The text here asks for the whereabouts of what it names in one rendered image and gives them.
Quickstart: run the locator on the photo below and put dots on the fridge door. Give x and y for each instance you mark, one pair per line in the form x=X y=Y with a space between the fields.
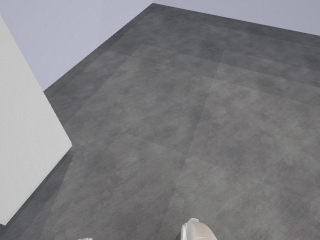
x=32 y=138

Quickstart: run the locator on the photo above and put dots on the right robot thigh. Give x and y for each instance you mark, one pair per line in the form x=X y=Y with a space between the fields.
x=194 y=230

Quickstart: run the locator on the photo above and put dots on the robot right shin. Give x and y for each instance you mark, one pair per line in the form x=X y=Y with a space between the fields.
x=193 y=219

